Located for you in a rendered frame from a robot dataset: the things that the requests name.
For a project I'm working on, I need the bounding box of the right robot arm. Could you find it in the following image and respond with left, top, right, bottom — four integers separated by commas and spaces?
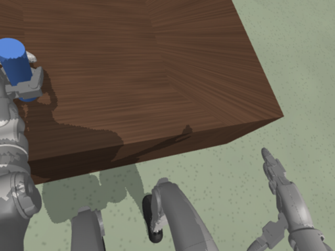
288, 228, 333, 251

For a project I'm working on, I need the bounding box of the can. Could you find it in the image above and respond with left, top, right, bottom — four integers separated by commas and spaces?
0, 38, 36, 102

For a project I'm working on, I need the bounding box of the right robot foot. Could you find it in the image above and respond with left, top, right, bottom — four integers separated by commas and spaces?
142, 195, 163, 243

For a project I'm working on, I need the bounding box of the left robot arm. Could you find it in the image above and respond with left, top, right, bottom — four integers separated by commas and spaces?
0, 98, 42, 251

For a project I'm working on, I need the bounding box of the left robot hand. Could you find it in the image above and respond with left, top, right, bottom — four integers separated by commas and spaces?
0, 51, 44, 101

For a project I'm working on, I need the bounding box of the right robot hand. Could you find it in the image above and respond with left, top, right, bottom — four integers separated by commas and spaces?
247, 147, 314, 251

